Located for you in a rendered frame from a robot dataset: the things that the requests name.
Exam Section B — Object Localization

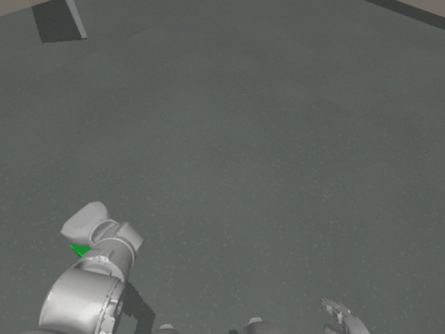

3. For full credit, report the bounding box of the left robot hand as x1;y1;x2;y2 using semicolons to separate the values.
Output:
61;201;113;246

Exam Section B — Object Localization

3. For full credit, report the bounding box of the right robot hand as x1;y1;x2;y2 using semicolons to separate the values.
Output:
320;299;370;334

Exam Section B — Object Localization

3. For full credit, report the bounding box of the left robot arm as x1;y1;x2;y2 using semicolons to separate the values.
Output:
18;218;144;334

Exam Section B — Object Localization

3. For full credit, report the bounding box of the small box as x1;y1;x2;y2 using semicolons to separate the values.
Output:
71;244;92;258

